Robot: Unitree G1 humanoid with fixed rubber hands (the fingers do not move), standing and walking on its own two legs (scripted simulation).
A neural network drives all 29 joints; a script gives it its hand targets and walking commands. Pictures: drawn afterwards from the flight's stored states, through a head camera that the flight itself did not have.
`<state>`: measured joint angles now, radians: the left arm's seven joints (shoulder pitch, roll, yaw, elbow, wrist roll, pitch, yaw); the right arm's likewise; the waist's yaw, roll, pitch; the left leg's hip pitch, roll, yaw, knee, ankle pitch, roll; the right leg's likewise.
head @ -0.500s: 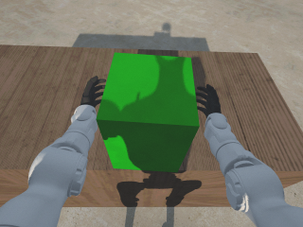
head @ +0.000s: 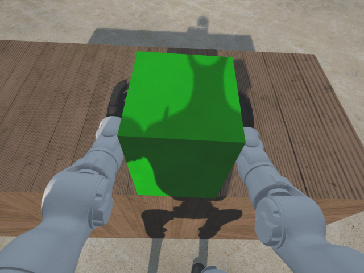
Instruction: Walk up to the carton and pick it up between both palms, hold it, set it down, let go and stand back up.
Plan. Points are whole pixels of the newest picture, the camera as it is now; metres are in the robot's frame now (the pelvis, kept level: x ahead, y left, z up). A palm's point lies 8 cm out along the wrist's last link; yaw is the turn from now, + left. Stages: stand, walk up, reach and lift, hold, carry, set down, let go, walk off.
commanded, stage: reach and lift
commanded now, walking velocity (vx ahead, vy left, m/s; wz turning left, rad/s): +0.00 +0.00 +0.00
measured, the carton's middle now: (180, 132) +0.42 -0.02 +0.04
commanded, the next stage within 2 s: none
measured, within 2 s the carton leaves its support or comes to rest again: leaves its support in 1.78 s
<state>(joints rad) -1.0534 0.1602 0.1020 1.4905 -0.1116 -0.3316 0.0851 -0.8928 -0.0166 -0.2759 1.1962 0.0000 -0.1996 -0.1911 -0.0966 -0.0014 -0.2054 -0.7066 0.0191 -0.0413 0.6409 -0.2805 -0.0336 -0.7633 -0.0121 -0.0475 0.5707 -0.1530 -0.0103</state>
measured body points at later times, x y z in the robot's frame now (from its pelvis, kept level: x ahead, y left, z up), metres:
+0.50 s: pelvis +0.03 +0.01 +0.03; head +0.09 +0.02 +0.47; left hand +0.46 +0.12 +0.06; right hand +0.41 -0.17 +0.05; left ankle +0.00 +0.14 -0.72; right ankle +0.06 -0.11 -0.72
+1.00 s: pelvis +0.03 +0.01 +0.03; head +0.10 +0.03 +0.48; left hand +0.46 +0.12 +0.07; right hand +0.41 -0.17 +0.06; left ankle +0.00 +0.14 -0.72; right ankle +0.06 -0.11 -0.72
